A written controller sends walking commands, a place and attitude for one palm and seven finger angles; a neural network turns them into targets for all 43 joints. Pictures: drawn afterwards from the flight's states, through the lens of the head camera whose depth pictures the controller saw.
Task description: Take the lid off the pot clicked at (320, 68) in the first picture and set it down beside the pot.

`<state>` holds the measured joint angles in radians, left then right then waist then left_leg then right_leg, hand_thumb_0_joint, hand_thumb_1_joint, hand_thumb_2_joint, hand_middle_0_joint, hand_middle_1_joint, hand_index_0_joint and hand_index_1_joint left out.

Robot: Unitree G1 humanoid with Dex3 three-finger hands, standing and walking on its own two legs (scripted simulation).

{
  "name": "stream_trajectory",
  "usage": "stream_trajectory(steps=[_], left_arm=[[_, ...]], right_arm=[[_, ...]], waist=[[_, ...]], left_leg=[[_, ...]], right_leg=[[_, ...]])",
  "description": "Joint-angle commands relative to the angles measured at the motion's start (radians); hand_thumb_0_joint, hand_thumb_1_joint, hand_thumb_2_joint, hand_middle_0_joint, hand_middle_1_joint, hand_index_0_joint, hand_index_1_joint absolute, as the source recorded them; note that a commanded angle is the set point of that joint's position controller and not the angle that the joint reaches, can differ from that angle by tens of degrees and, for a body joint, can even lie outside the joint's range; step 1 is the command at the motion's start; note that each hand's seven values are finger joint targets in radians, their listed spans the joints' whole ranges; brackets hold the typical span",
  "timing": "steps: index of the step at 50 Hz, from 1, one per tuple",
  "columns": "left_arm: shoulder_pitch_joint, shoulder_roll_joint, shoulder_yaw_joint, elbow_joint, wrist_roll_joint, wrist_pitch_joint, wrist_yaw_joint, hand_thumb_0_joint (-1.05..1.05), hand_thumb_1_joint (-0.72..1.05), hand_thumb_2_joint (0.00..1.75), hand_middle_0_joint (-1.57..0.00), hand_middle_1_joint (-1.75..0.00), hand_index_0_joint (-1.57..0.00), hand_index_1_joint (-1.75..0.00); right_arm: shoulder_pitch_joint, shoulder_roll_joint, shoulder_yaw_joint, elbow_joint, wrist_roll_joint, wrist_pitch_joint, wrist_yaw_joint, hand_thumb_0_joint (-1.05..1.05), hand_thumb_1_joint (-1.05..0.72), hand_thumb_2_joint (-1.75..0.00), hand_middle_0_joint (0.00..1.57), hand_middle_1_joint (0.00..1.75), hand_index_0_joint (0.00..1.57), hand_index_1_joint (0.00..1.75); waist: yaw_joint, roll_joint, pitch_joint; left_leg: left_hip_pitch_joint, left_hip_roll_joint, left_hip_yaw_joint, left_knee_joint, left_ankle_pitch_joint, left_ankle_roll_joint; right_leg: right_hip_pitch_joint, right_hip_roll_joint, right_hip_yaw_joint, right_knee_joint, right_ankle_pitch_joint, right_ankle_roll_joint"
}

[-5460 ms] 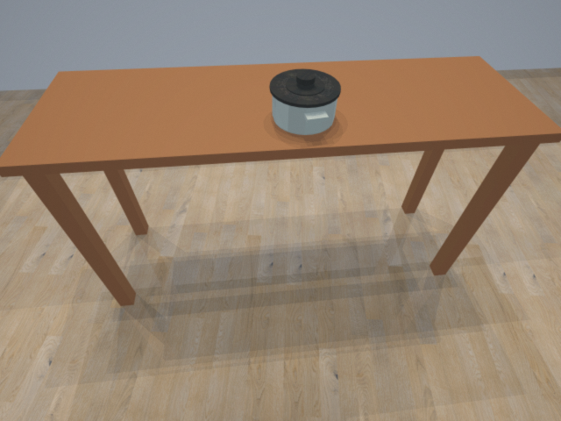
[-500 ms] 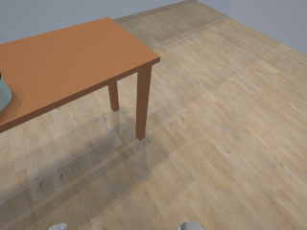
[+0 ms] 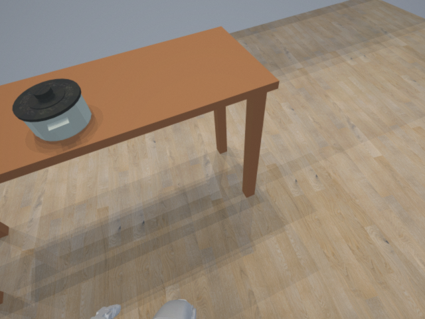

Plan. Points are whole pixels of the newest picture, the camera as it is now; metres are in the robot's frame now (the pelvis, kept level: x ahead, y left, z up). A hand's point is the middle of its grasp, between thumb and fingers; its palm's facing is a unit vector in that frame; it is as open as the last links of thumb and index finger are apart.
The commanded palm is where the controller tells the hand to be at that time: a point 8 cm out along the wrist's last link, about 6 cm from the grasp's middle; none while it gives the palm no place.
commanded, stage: turn to face it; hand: left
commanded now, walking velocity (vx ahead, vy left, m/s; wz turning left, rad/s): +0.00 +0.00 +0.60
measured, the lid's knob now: (42, 91) +0.65 +0.46 +0.07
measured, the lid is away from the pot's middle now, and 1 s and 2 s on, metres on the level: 0.00 0.00 0.00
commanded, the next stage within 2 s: take the last steps up to it in 0.60 s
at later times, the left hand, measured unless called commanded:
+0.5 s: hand out of the picture +0.01 +0.28 -0.17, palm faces +0.29 -0.92 -0.27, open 7.4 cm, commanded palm none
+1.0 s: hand out of the picture +0.00 +0.18 -0.14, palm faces +0.43 -0.87 -0.26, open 7.3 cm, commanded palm none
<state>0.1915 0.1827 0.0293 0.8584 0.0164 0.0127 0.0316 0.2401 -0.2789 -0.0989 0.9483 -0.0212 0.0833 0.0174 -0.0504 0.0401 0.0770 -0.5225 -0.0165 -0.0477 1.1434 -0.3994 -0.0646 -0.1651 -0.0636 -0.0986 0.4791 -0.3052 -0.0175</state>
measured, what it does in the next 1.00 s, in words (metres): steps on the spot, turning left: left foot, then right foot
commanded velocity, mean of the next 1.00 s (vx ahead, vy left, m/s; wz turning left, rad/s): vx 0.10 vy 0.01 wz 0.28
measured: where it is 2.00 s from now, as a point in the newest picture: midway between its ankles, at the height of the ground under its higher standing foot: (188, 314)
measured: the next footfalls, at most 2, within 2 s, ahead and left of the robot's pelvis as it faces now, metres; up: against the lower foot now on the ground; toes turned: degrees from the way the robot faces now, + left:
left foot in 0.24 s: +0.04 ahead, +0.15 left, +0.00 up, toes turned +12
right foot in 0.74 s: +0.10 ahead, -0.06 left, +0.00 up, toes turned +16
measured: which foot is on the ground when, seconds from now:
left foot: up 0.00-0.22, down 0.24-0.74, up 0.76-1.00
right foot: down 0.00-0.24, up 0.26-0.72, down 0.74-1.00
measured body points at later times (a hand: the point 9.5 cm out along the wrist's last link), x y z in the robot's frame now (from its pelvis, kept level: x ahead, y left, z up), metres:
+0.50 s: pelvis +0.01 +0.05 +0.00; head +0.04 +0.08 +0.45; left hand -0.01 +0.33 -0.15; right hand +0.19 -0.16 -0.13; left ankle +0.00 +0.14 -0.74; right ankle +0.04 -0.11 -0.67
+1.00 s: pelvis +0.06 +0.00 +0.01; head +0.08 -0.03 +0.46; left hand -0.02 +0.22 -0.12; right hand +0.16 -0.23 -0.16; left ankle -0.01 +0.17 -0.64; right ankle +0.06 -0.07 -0.74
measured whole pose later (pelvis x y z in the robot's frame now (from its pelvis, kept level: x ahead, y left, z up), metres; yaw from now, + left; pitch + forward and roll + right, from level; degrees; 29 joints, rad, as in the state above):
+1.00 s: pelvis +0.06 +0.00 +0.01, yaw +23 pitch -1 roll +3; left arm 0.36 0.13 0.02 0.99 0.02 -0.05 0.02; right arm 0.30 -0.24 -0.08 1.05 -0.03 0.05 0.02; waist -0.01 0.05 0.01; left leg -0.51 0.05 -0.03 1.10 -0.21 -0.04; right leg -0.10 -0.03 -0.12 0.34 -0.24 -0.06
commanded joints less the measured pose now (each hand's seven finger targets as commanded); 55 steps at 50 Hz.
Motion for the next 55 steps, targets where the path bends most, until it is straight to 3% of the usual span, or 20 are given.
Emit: stream_trajectory(steps=[1, 7, 10, 11, 12, 13, 14, 15, 18, 23, 30, 34, 35, 36, 37, 38, 40, 43, 45, 55], left_arm=[[0.08, 0.214, 0.065, -0.043, 0.002, -0.022, 0.007, 0.0, 0.9, 0.9, -0.2, -0.3, -0.2, -0.3], [0.116, 0.25, 0.08, -0.027, 0.012, -0.01, 0.005, 0.0, 0.9, 0.9, -0.2, -0.3, -0.2, -0.3], [0.105, 0.258, 0.083, -0.02, -0.002, -0.007, -0.001, 0.0, 0.9, 0.9, -0.2, -0.3, -0.2, -0.3], [0.113, 0.224, 0.078, -0.032, -0.01, -0.006, -0.006, 0.0, 0.9, 0.9, -0.2, -0.3, -0.2, -0.3], [0.08, 0.155, 0.053, -0.072, -0.014, -0.007, -0.012, 0.0, 0.9, 0.9, -0.2, -0.3, -0.2, -0.3], [0.039, 0.171, 0.049, -0.085, -0.006, 0.008, -0.002, 0.0, 0.9, 0.9, -0.2, -0.3, -0.2, -0.3], [0.02, 0.176, 0.054, -0.086, -0.002, 0.015, 0.001, 0.0, 0.9, 0.9, -0.2, -0.3, -0.2, -0.3], [0.004, 0.166, 0.057, -0.062, -0.001, 0.017, 0.001, 0.0, 0.9, 0.9, -0.2, -0.3, -0.2, -0.3], [0.069, 0.179, 0.057, -0.008, 0.002, 0.022, -0.013, 0.0, 0.9, 0.9, -0.2, -0.3, -0.2, -0.3], [0.063, 0.167, 0.048, 0.004, 0.001, 0.026, -0.011, 0.0, 0.9, 0.9, -0.2, -0.3, -0.2, -0.3], [-0.006, 0.134, 0.038, -0.021, -0.005, 0.017, -0.005, 0.0, 0.9, 0.9, -0.2, -0.3, -0.2, -0.3], [0.075, 0.126, 0.038, 0.006, -0.012, -0.003, 0.0, 0.0, 0.9, 0.9, -0.2, -0.3, -0.2, -0.3], [0.109, 0.13, 0.04, 0.02, -0.011, -0.014, 0.003, 0.0, 0.9, 0.9, -0.2, -0.3, -0.2, -0.3], [0.137, 0.178, 0.047, 0.033, -0.002, -0.03, 0.007, 0.0, 0.9, 0.9, -0.2, -0.3, -0.2, -0.3], [0.164, 0.273, 0.064, 0.033, 0.009, -0.039, 0.008, 0.0, 0.9, 0.9, -0.2, -0.3, -0.2, -0.3], [0.18, 0.272, 0.063, 0.024, 0.001, -0.03, 0.003, 0.0, 0.9, 0.9, -0.2, -0.3, -0.2, -0.3], [0.109, 0.193, 0.061, 0.026, -0.003, -0.039, 0.003, 0.0, 0.9, 0.9, -0.2, -0.3, -0.2, -0.3], [0.121, 0.135, 0.045, 0.045, -0.007, -0.065, -0.007, 0.0, 0.9, 0.9, -0.2, -0.3, -0.2, -0.3], [0.178, 0.113, 0.039, 0.07, -0.006, -0.077, -0.008, 0.0, 0.9, 0.9, -0.2, -0.3, -0.2, -0.3], [0.348, 0.081, 0.029, 0.187, 0.005, -0.104, -0.009, 0.0, 0.9, 0.9, -0.2, -0.3, -0.2, -0.3]], right_arm=[[-0.12, -0.036, 0.002, -0.105, 0.004, -0.023, 0.008, 0.0, -0.9, -0.9, 0.2, 0.3, 0.2, 0.3], [-0.17, -0.019, 0.022, -0.129, 0.013, -0.043, 0.01, 0.0, -0.9, -0.9, 0.2, 0.3, 0.2, 0.3], [-0.061, -0.06, 0.014, -0.106, 0.007, -0.058, 0.001, 0.0, -0.9, -0.9, 0.2, 0.3, 0.2, 0.3], [0.01, -0.136, -0.006, -0.092, -0.001, -0.069, -0.003, 0.0, -0.9, -0.9, 0.2, 0.3, 0.2, 0.3], [0.082, -0.248, -0.035, -0.089, 0.005, -0.073, -0.01, 0.0, -0.9, -0.9, 0.2, 0.3, 0.2, 0.3], [0.117, -0.259, -0.031, -0.07, 0.013, -0.061, -0.015, 0.0, -0.9, -0.9, 0.2, 0.3, 0.2, 0.3], [0.07, -0.22, -0.019, -0.077, 0.007, -0.059, -0.019, 0.0, -0.9, -0.9, 0.2, 0.3, 0.2, 0.3], [0.007, -0.184, -0.01, -0.09, 0.004, -0.064, -0.03, 0.0, -0.9, -0.9, 0.2, 0.3, 0.2, 0.3], [-0.106, -0.125, 0.018, -0.115, 0.007, -0.072, -0.032, 0.0, -0.9, -0.9, 0.2, 0.3, 0.2, 0.3], [-0.061, -0.125, 0.019, -0.097, 0.01, -0.074, -0.032, 0.0, -0.9, -0.9, 0.2, 0.3, 0.2, 0.3], [-0.019, -0.114, 0.016, -0.072, -0.002, -0.065, -0.035, 0.0, -0.9, -0.9, 0.2, 0.3, 0.2, 0.3], [-0.039, -0.101, 0.017, -0.058, 0.004, -0.065, -0.036, 0.0, -0.9, -0.9, 0.2, 0.3, 0.2, 0.3], [-0.039, -0.082, 0.021, -0.053, 0.011, -0.068, -0.035, 0.0, -0.9, -0.9, 0.2, 0.3, 0.2, 0.3], [-0.017, -0.027, 0.031, -0.045, 0.02, -0.073, -0.029, 0.0, -0.9, -0.9, 0.2, 0.3, 0.2, 0.3], [-0.008, 0.03, 0.044, -0.067, 0.022, -0.07, -0.025, 0.0, -0.9, -0.9, 0.2, 0.3, 0.2, 0.3], [-0.019, -0.035, 0.021, -0.07, 0.006, -0.06, -0.025, 0.0, -0.9, -0.9, 0.2, 0.3, 0.2, 0.3], [-0.029, -0.043, 0.014, -0.028, -0.007, -0.058, -0.011, 0.0, -0.9, -0.9, 0.2, 0.3, 0.2, 0.3], [0.022, -0.002, 0.014, 0.018, -0.01, -0.064, 0.007, 0.0, -0.9, -0.9, 0.2, 0.3, 0.2, 0.3], [0.021, 0.008, 0.015, 0.026, -0.009, -0.067, 0.008, 0.0, -0.9, -0.9, 0.2, 0.3, 0.2, 0.3], [-0.111, 0.037, 0.027, 0.01, -0.005, -0.083, 0.012, 0.0, -0.9, -0.9, 0.2, 0.3, 0.2, 0.3]], waist=[[0.077, -0.216, -0.032], [0.102, -0.285, -0.088], [0.035, -0.223, -0.159], [-0.005, -0.066, -0.228], [-0.047, 0.259, -0.263], [-0.052, 0.185, -0.271], [-0.029, 0.105, -0.198], [-0.012, 0.164, -0.148], [0.052, 0.144, -0.084], [0.046, 0.085, -0.085], [0.022, 0.105, -0.076], [0.066, 0.069, -0.106], [0.084, 0.029, -0.132], [0.087, -0.108, -0.164], [0.094, -0.36, -0.141], [0.112, -0.254, -0.107], [0.077, -0.212, 0.008], [0.055, -0.15, 0.014], [0.068, -0.17, 0.003], [0.1, -0.148, 0.053]], left_leg=[[-0.067, 0.024, 0.051, -0.077, -0.022, -0.01], [0.108, 0.004, 0.138, -0.391, -0.037, 0.019], [0.332, -0.019, 0.153, -0.676, 0.189, 0.049], [0.565, 0.117, 0.008, -0.74, 0.406, 0.103], [0.708, 0.397, -0.366, -0.74, 0.897, 0.24], [0.671, 0.437, -0.348, -0.714, 1.034, 0.32], [0.57, 0.4, -0.267, -0.736, 0.864, 0.317], [0.492, 0.33, -0.255, -0.761, 0.767, 0.291], [0.382, 0.224, -0.144, -0.803, 0.658, 0.227], [0.402, 0.215, -0.17, -0.835, 0.574, 0.236], [0.384, 0.227, -0.255, -0.821, 0.5, 0.254], [0.298, 0.194, -0.256, -0.736, 0.536, 0.216], [0.262, 0.157, -0.228, -0.684, 0.468, 0.177], [0.153, 0.075, -0.143, -0.566, 0.231, 0.114], [-0.012, -0.053, -0.014, -0.37, -0.133, 0.05], [-0.025, -0.018, -0.036, -0.203, -0.211, 0.053], [-0.1, 0.029, -0.05, -0.048, -0.042, 0.062], [-0.091, 0.053, -0.003, 0.001, 0.126, 0.046], [-0.11, 0.061, 0.01, -0.002, 0.178, 0.034], [-0.196, 0.116, 0.052, -0.172, 0.227, 0.029]], right_leg=[[0.115, -0.246, 0.109, -0.116, 0.557, -0.114], [0.145, -0.271, 0.047, -0.018, 0.72, -0.099], [0.093, -0.245, -0.032, 0.177, 0.686, -0.024], [-0.093, -0.206, -0.066, 0.378, 0.457, 0.028], [-0.393, -0.053, -0.049, 0.598, -0.317, 0.103], [-0.422, -0.06, 0.066, 0.679, -0.38, 0.091], [-0.414, -0.077, 0.08, 0.708, -0.328, 0.087], [-0.415, -0.077, 0.095, 0.707, -0.258, 0.093], [-0.358, -0.06, 0.092, 0.689, -0.093, 0.103], [-0.341, -0.035, 0.086, 0.571, -0.055, 0.112], [-0.263, 0.006, 0.079, 0.34, -0.114, 0.092], [-0.061, 0.04, 0.069, 0.085, 0.017, 0.074], [0.039, 0.021, 0.081, -0.064, 0.126, 0.072], [0.176, -0.11, 0.219, -0.168, 0.156, 0.043], [0.208, -0.342, 0.488, -0.249, 0.159, -0.062], [0.096, -0.404, 0.515, -0.291, -0.016, -0.14], [0.018, -0.302, 0.444, -0.339, -0.192, -0.115], [0.025, -0.213, 0.248, -0.323, -0.071, -0.072], [0.075, -0.201, 0.216, -0.323, -0.003, -0.066], [0.158, -0.239, 0.207, -0.348, 0.12, -0.121]])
